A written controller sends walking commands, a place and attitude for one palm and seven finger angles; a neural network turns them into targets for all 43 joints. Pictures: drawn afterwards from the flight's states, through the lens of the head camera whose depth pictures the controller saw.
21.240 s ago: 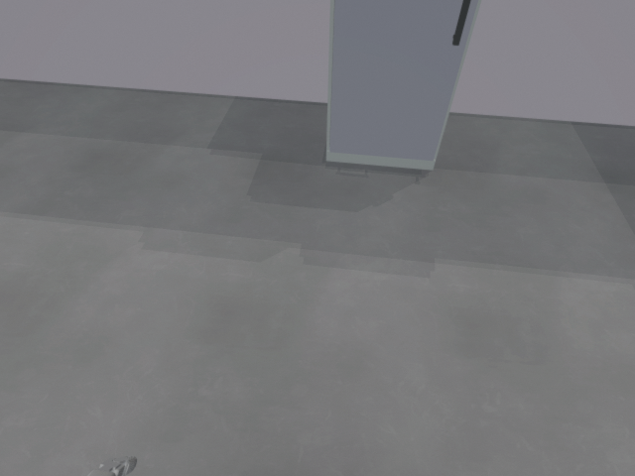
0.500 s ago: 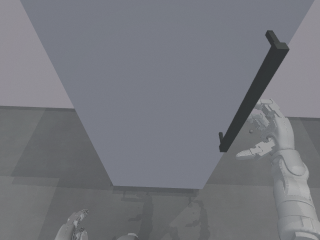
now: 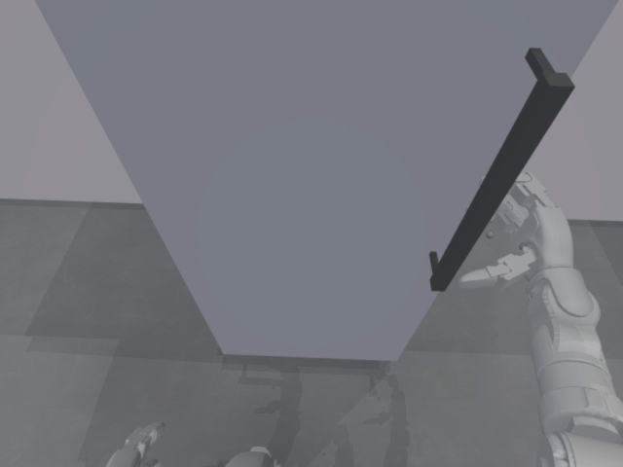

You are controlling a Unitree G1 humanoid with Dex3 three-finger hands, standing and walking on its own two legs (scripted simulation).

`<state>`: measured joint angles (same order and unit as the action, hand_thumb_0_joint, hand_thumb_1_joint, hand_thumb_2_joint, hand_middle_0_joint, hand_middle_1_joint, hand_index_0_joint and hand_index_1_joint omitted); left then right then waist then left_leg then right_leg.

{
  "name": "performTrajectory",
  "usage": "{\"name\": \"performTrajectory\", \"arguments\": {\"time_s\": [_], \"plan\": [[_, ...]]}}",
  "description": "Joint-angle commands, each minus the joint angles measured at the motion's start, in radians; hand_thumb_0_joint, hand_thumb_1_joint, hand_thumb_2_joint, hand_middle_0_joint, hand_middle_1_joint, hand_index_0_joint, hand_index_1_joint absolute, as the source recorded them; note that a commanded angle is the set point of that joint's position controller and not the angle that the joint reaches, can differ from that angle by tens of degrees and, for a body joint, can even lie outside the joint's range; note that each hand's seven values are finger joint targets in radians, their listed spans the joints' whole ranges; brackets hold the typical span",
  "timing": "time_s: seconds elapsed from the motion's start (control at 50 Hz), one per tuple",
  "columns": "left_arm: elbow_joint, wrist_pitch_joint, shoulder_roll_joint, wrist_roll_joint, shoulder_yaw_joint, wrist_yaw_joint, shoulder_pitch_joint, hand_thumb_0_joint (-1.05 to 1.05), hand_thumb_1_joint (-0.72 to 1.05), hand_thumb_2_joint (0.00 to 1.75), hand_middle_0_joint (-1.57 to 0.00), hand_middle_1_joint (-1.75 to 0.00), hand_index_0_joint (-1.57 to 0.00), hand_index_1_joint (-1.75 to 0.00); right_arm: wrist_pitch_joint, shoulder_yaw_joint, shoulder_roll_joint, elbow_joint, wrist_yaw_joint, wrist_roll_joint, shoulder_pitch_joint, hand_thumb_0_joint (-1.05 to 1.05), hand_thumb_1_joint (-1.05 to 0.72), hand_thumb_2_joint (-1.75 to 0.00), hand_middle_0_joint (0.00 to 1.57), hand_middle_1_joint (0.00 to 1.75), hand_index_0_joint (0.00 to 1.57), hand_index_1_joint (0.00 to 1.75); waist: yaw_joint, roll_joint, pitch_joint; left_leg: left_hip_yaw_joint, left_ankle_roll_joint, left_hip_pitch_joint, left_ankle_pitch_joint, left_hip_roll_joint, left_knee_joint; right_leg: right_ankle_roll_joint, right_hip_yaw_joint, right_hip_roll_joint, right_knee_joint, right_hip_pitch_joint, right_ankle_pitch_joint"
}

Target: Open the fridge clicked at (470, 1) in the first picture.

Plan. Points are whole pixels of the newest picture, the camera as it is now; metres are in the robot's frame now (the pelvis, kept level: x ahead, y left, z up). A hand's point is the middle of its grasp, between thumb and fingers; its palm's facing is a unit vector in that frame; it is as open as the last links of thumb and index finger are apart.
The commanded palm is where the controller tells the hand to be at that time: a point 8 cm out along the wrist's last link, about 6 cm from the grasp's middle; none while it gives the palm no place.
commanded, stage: slide the fingers in behind the handle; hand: right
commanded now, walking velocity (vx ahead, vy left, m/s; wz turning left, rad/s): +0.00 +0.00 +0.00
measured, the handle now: (474, 201) +0.44 -0.15 +0.11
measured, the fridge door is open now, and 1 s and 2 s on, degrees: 0 0 0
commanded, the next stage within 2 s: grip the handle and tug to test in 1.88 s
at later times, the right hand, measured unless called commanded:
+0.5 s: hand (488, 241) +0.40 -0.17 +0.08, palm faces -0.08 +1.00 -0.02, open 13.9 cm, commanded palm +0.37 -0.22 +0.09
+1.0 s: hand (468, 241) +0.39 -0.15 +0.08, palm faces -0.08 +1.00 -0.02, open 14.0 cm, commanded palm +0.36 -0.20 +0.09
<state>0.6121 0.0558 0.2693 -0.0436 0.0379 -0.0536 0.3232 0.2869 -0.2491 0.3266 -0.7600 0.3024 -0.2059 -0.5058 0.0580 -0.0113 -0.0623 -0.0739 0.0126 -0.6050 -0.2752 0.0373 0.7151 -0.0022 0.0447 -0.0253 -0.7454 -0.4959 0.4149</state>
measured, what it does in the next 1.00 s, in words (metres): stands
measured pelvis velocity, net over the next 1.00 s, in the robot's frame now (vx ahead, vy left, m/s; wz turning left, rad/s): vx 0.01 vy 0.00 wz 0.01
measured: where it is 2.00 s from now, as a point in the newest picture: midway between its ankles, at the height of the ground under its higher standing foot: outside the picture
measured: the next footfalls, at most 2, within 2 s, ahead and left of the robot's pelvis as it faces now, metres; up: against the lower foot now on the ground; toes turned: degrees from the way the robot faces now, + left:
none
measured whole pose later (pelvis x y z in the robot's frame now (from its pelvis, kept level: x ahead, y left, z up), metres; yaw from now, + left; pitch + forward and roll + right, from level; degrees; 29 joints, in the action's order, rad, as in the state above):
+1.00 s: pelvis +0.01 +0.00 +0.00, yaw +0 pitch +9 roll +0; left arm 0.60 0.06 0.25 -0.04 0.04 -0.03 0.30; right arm 0.26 -0.17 0.24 -0.59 0.21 -0.19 -0.39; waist 0.04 -0.02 -0.07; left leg -0.07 0.01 -0.57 -0.28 0.04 0.70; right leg 0.00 0.05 -0.02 -0.72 -0.45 0.42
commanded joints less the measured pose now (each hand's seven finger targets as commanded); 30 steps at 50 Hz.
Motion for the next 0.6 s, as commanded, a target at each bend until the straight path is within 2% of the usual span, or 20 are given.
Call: {"name": "performTrajectory", "arguments": {"time_s": [0.0,0.06,0.1,0.12,0.14,0.18,0.22,0.24,0.26,0.3,0.32,0.34,0.38,0.42,0.44,0.48,0.5,0.54,0.56,0.58], "plan": [[-0.105,0.036,0.134,-0.002,-0.055,-0.005,0.035,0.0,0.9,0.9,-0.2,-0.3,-0.2,-0.3,0.064,-0.033,0.194,0.181,-0.009,-0.007,-0.45,0.0,0.5,-0.3,0.3,1.2,0.3,1.2,0.019,-0.017,-0.319,0.048,0.007,0.285,0.228,-0.031,-0.049,-0.01,-0.032,0.028,0.111,0.005,-0.237],[-0.095,0.032,0.142,0.0,-0.057,-0.005,0.047,0.0,0.9,0.9,-0.2,-0.3,-0.2,-0.3,0.068,-0.043,0.215,0.154,-0.009,-0.004,-0.487,0.0,0.5,-0.3,0.3,1.2,0.3,1.2,0.025,0.005,-0.324,0.049,0.007,0.283,0.216,-0.032,-0.049,-0.013,-0.037,0.027,0.107,-0.006,-0.228],[-0.102,0.034,0.135,-0.002,-0.057,-0.001,0.042,0.0,0.9,0.9,-0.2,-0.3,-0.2,-0.3,0.07,-0.021,0.18,0.161,-0.004,-0.008,-0.462,0.0,0.5,-0.3,0.3,1.2,0.3,1.2,0.019,-0.021,-0.331,0.048,0.008,0.28,0.216,-0.032,-0.052,-0.011,-0.033,0.03,0.11,0.008,-0.229],[-0.103,0.032,0.138,-0.001,-0.058,-0.001,0.041,0.0,0.9,0.9,-0.2,-0.3,-0.2,-0.3,0.073,-0.032,0.195,0.172,-0.004,-0.009,-0.45,0.0,0.5,-0.3,0.3,1.2,0.3,1.2,0.012,-0.031,-0.341,0.047,0.01,0.28,0.21,-0.032,-0.049,-0.01,-0.035,0.029,0.11,0.01,-0.228],[-0.107,0.031,0.139,0.001,-0.058,0.001,0.045,0.0,0.9,0.9,-0.2,-0.3,-0.2,-0.3,0.075,-0.028,0.195,0.183,-0.004,-0.009,-0.438,0.0,0.5,-0.3,0.3,1.2,0.3,1.2,0.011,-0.006,-0.35,0.044,0.011,0.295,0.228,-0.033,-0.045,-0.013,-0.037,0.027,0.108,0.012,-0.248],[-0.114,0.031,0.136,-0.002,-0.058,0.004,0.038,0.0,0.9,0.9,-0.2,-0.3,-0.2,-0.3,0.075,-0.033,0.191,0.202,-0.002,-0.013,-0.395,0.0,0.5,-0.3,0.3,1.2,0.3,1.2,0.0,-0.029,-0.346,0.043,0.012,0.301,0.244,-0.033,-0.044,-0.008,-0.035,0.027,0.114,0.015,-0.264],[-0.123,0.034,0.132,-0.003,-0.058,0.008,0.029,0.0,0.9,0.9,-0.2,-0.3,-0.2,-0.3,0.074,-0.01,0.158,0.229,-0.004,-0.016,-0.377,0.0,0.5,-0.3,0.3,1.2,0.3,1.2,0.001,-0.031,-0.337,0.038,0.013,0.286,0.227,-0.035,-0.047,-0.007,-0.036,0.025,0.118,0.026,-0.253],[-0.126,0.031,0.137,-0.002,-0.059,0.007,0.032,0.0,0.9,0.9,-0.2,-0.3,-0.2,-0.3,0.072,-0.032,0.183,0.222,-0.009,-0.018,-0.351,0.0,0.5,-0.3,0.3,1.2,0.3,1.2,-0.005,0.002,-0.327,0.038,0.014,0.298,0.227,-0.036,-0.046,-0.01,-0.038,0.023,0.116,0.012,-0.254],[-0.128,0.03,0.136,-0.003,-0.055,0.007,0.024,0.0,0.9,0.9,-0.2,-0.3,-0.2,-0.3,0.069,-0.025,0.175,0.221,-0.01,-0.018,-0.358,0.0,0.5,-0.3,0.3,1.2,0.3,1.2,-0.001,0.004,-0.312,0.041,0.011,0.297,0.213,-0.036,-0.05,-0.01,-0.036,0.024,0.123,-0.001,-0.23],[-0.13,0.028,0.138,-0.004,-0.054,0.004,0.019,0.0,0.9,0.9,-0.2,-0.3,-0.2,-0.3,0.061,-0.059,0.206,0.211,-0.019,-0.02,-0.359,0.0,0.5,-0.3,0.3,1.2,0.3,1.2,-0.001,0.034,-0.285,0.047,0.006,0.3,0.174,-0.034,-0.063,-0.013,-0.031,0.026,0.13,-0.029,-0.182],[-0.133,0.028,0.137,-0.003,-0.054,0.003,0.016,0.0,0.9,0.9,-0.2,-0.3,-0.2,-0.3,0.063,-0.077,0.227,0.23,-0.024,-0.019,-0.36,0.0,0.5,-0.3,0.3,1.2,0.3,1.2,-0.009,0.016,-0.297,0.053,0.006,0.311,0.167,-0.032,-0.065,-0.013,-0.029,0.028,0.132,-0.029,-0.176],[-0.14,0.026,0.139,0.0,-0.054,0.002,0.017,0.0,0.9,0.9,-0.2,-0.3,-0.2,-0.3,0.064,-0.09,0.244,0.238,-0.027,-0.016,-0.333,0.0,0.5,-0.3,0.3,1.2,0.3,1.2,-0.02,0.028,-0.307,0.053,0.009,0.331,0.179,-0.033,-0.059,-0.016,-0.028,0.026,0.131,-0.029,-0.191],[-0.148,0.032,0.126,-0.001,-0.051,0.004,0.008,0.0,0.9,0.9,-0.2,-0.3,-0.2,-0.3,0.071,-0.062,0.208,0.293,-0.022,-0.013,-0.321,0.0,0.5,-0.3,0.3,1.2,0.3,1.2,-0.022,-0.042,-0.331,0.054,0.012,0.34,0.224,-0.032,-0.053,-0.012,-0.024,0.028,0.131,0.001,-0.23],[-0.151,0.038,0.122,-0.002,-0.052,0.005,0.005,0.0,0.9,0.9,-0.2,-0.3,-0.2,-0.3,0.067,-0.036,0.168,0.304,-0.019,-0.019,-0.275,0.0,0.5,-0.3,0.3,1.2,0.3,1.2,-0.02,-0.036,-0.32,0.048,0.012,0.329,0.243,-0.034,-0.053,-0.009,-0.023,0.025,0.128,0.013,-0.25],[-0.148,0.037,0.126,-0.002,-0.053,0.005,0.009,0.0,0.9,0.9,-0.2,-0.3,-0.2,-0.3,0.066,-0.039,0.178,0.305,-0.019,-0.023,-0.288,0.0,0.5,-0.3,0.3,1.2,0.3,1.2,-0.011,0.001,-0.315,0.045,0.011,0.339,0.253,-0.035,-0.052,-0.012,-0.026,0.022,0.126,0.006,-0.26],[-0.144,0.039,0.127,-0.005,-0.056,0.002,0.005,0.0,0.9,0.9,-0.2,-0.3,-0.2,-0.3,0.061,-0.039,0.172,0.313,-0.018,-0.026,-0.291,0.0,0.5,-0.3,0.3,1.2,0.3,1.2,-0.009,-0.005,-0.31,0.046,0.009,0.325,0.244,-0.036,-0.057,-0.011,-0.025,0.022,0.128,0.014,-0.249],[-0.144,0.042,0.124,-0.005,-0.053,0.002,0.001,0.0,0.9,0.9,-0.2,-0.3,-0.2,-0.3,0.055,-0.008,0.141,0.315,-0.017,-0.024,-0.306,0.0,0.5,-0.3,0.3,1.2,0.3,1.2,-0.002,-0.024,-0.295,0.044,0.009,0.309,0.234,-0.035,-0.059,-0.009,-0.026,0.024,0.13,0.02,-0.239],[-0.137,0.043,0.129,-0.004,-0.056,0.0,0.006,0.0,0.9,0.9,-0.2,-0.3,-0.2,-0.3,0.05,-0.01,0.151,0.315,-0.023,-0.022,-0.314,0.0,0.5,-0.3,0.3,1.2,0.3,1.2,0.001,0.011,-0.29,0.041,0.01,0.306,0.229,-0.036,-0.058,-0.011,-0.031,0.022,0.126,0.02,-0.243],[-0.139,0.047,0.123,-0.003,-0.056,0.002,0.001,0.0,0.9,0.9,-0.2,-0.3,-0.2,-0.3,0.053,0.003,0.132,0.348,-0.026,-0.018,-0.313,0.0,0.5,-0.3,0.3,1.2,0.3,1.2,-0.005,-0.041,-0.314,0.042,0.011,0.31,0.248,-0.034,-0.054,-0.009,-0.03,0.025,0.126,0.041,-0.264],[-0.141,0.05,0.12,-0.003,-0.057,0.004,0.002,0.0,0.9,0.9,-0.2,-0.3,-0.2,-0.3,0.05,0.014,0.115,0.357,-0.029,-0.017,-0.29,0.0,0.5,-0.3,0.3,1.2,0.3,1.2,-0.007,-0.044,-0.328,0.037,0.012,0.306,0.255,-0.034,-0.052,-0.007,-0.032,0.024,0.124,0.056,-0.278]]}}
